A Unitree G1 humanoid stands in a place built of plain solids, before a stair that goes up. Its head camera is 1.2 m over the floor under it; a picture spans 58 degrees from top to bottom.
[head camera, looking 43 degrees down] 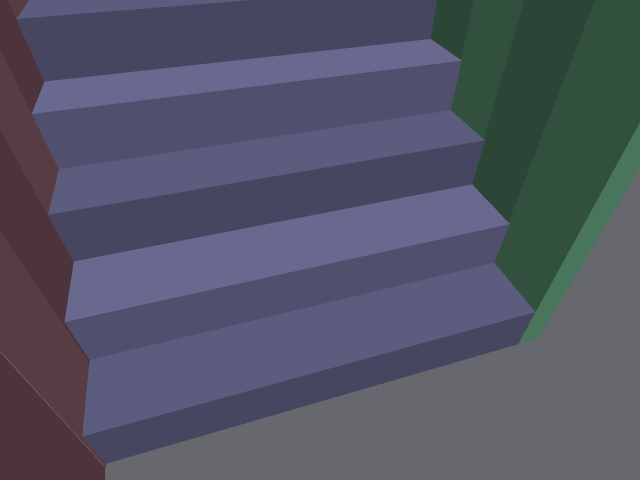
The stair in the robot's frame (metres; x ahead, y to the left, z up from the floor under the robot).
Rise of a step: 0.17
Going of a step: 0.21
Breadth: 1.25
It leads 17 degrees to the left of straight ahead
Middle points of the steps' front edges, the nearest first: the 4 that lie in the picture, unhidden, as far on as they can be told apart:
0.61 -0.04 0.17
0.81 0.02 0.34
1.02 0.08 0.51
1.22 0.15 0.68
